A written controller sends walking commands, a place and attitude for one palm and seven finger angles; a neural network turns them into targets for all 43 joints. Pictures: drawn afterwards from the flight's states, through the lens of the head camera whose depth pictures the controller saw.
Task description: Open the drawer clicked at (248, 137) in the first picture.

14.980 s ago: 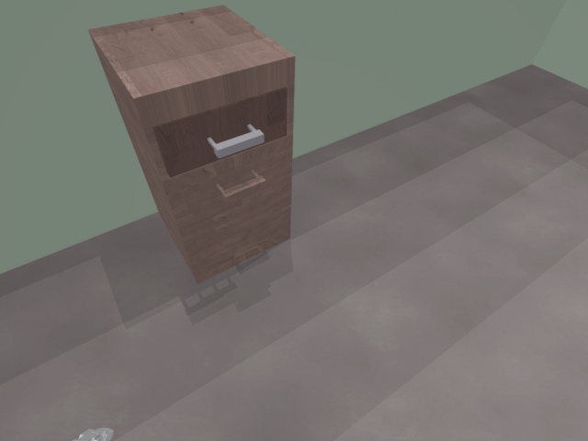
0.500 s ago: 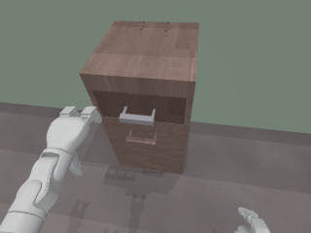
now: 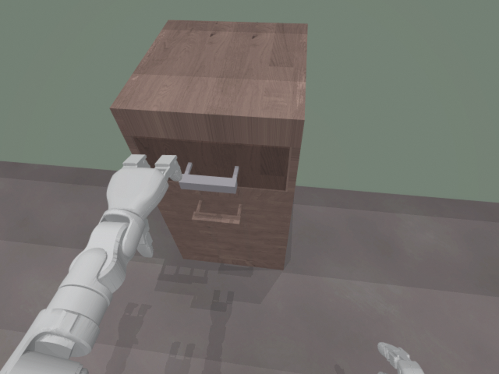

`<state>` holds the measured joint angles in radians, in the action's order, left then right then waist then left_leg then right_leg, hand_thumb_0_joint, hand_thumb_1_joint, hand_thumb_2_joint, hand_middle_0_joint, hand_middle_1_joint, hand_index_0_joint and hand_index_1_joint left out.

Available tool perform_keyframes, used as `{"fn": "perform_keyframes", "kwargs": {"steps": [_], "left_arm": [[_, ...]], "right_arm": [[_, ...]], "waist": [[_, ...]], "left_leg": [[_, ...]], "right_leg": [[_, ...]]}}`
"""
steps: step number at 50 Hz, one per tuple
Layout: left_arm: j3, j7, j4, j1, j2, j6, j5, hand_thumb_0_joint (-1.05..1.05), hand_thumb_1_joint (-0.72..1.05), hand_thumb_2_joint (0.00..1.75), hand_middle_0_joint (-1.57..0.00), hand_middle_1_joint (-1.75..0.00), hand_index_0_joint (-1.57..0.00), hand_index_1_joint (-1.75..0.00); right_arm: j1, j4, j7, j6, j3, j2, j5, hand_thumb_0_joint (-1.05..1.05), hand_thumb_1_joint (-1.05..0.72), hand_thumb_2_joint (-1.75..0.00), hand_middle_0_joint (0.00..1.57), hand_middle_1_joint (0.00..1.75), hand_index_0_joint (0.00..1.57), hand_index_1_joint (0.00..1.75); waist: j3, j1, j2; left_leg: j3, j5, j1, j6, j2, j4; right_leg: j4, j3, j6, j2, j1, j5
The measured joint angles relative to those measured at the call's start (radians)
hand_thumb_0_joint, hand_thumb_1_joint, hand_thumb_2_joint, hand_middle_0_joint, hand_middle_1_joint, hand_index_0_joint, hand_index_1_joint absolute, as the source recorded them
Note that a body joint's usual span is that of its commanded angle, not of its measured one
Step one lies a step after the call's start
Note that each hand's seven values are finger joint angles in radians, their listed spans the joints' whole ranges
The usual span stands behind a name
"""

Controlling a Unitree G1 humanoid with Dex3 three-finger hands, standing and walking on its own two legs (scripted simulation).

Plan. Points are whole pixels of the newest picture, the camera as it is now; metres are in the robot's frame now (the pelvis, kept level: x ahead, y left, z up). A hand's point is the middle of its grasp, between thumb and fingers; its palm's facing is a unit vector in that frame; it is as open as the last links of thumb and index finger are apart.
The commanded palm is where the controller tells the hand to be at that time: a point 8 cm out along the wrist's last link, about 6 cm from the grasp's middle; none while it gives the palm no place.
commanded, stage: move the hooked fingers above the handle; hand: left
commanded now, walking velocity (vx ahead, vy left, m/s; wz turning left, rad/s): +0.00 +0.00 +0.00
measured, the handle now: (210, 176) +0.57 +0.16 -0.12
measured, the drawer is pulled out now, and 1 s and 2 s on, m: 0.00 0.00 0.00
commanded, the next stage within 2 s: lower the fingers behind the handle in 1.76 s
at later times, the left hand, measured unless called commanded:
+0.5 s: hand (178, 195) +0.43 +0.19 +0.00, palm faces -0.06 -0.01 -1.00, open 13.8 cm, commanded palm +0.42 +0.18 +0.05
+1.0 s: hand (206, 181) +0.50 +0.15 -0.05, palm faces -0.05 +0.01 -1.00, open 13.8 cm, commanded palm +0.50 +0.15 +0.00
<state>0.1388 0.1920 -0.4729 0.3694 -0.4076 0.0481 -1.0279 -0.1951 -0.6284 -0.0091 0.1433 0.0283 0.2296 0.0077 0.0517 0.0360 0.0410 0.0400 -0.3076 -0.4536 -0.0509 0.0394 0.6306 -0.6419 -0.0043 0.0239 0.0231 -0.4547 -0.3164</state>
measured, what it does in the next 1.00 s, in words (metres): lowers itself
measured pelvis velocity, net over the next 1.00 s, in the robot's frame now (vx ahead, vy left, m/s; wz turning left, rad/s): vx -0.01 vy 0.00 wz -0.01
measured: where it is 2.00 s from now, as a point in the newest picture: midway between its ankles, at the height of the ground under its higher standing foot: outside the picture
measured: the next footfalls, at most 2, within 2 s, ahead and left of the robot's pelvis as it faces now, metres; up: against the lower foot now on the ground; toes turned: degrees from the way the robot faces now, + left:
none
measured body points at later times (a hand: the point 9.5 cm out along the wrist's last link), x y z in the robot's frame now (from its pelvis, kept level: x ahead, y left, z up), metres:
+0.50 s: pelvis +0.00 -0.01 -0.01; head +0.07 -0.02 +0.43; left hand +0.42 +0.18 +0.05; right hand +0.07 -0.28 -0.15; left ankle +0.00 +0.09 -0.72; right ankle +0.00 -0.11 -0.72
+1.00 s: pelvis -0.01 +0.00 -0.05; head +0.11 +0.00 +0.38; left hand +0.50 +0.15 +0.01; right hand -0.03 -0.27 -0.18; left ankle +0.00 +0.09 -0.72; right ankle +0.00 -0.11 -0.72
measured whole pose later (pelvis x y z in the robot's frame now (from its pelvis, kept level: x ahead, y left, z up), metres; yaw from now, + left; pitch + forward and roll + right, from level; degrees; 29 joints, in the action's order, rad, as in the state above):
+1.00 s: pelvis -0.01 +0.00 -0.05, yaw -1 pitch +24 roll -2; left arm 0.10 0.43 -1.22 0.95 -0.39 -0.03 -1.14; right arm -0.37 -0.71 0.01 0.10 0.05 0.24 -0.04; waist 0.17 -0.18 0.05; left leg 0.03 -0.43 -0.97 -0.05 0.01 0.99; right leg -0.95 0.02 0.03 0.05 -0.95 -0.41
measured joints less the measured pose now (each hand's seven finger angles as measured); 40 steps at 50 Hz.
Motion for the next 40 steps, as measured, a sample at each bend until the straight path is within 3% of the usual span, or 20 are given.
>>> {"fn": "perform_keyframes", "kwargs": {"steps": [12,18,24,32,40], "left_arm": [[-0.013,0.079,-0.171,0.093,0.027,0.028,-0.038,0.00,-0.49,0.30,-0.32,-1.20,-0.32,-1.20],[-0.025,0.134,-0.277,0.145,0.037,0.008,-0.059,0.00,-0.49,0.30,-0.32,-1.20,-0.32,-1.20],[-0.017,0.146,-0.402,0.229,0.030,-0.009,-0.065,0.00,-0.49,0.30,-0.32,-1.20,-0.32,-1.20],[-0.021,0.172,-0.529,0.357,0.030,0.012,-0.086,0.00,-0.49,0.30,-0.32,-1.20,-0.32,-1.20],[-0.036,0.219,-0.636,0.463,0.033,-0.032,-0.105,0.00,-0.49,0.30,-0.32,-1.20,-0.32,-1.20]], "right_arm": [[-0.073,-0.027,-0.001,0.014,0.038,0.021,-0.006,0.01,-0.91,-0.90,0.20,0.30,0.20,0.30],[-0.082,-0.041,0.004,0.015,0.043,0.019,-0.007,0.01,-0.91,-0.90,0.20,0.30,0.20,0.30],[-0.088,-0.044,0.000,-0.001,0.038,0.012,-0.005,0.01,-0.91,-0.90,0.20,0.30,0.20,0.30],[-0.103,-0.051,0.003,-0.029,0.036,0.011,-0.019,0.01,-0.91,-0.90,0.21,0.30,0.20,0.30],[-0.133,-0.062,0.019,-0.035,0.042,0.015,-0.038,0.01,-0.91,-0.90,0.20,0.30,0.20,0.30]], "waist": [[0.034,-0.043,-0.004],[0.050,-0.062,-0.003],[0.058,-0.084,-0.006],[0.082,-0.120,-0.011],[0.107,-0.159,-0.001]], "left_leg": [[0.008,-0.029,-0.088,0.005,-0.012,0.060],[0.010,-0.038,-0.126,0.008,-0.018,0.083],[0.000,-0.041,-0.171,0.012,-0.020,0.107],[-0.011,-0.061,-0.285,0.012,-0.023,0.182],[-0.007,-0.096,-0.408,0.006,-0.027,0.275]], "right_leg": [[-0.058,-0.006,0.007,0.012,-0.091,-0.024],[-0.081,-0.007,0.010,0.017,-0.131,-0.031],[-0.099,0.004,0.014,0.019,-0.170,-0.034],[-0.161,0.018,0.015,0.021,-0.274,-0.051],[-0.244,0.018,0.010,0.023,-0.394,-0.079]]}}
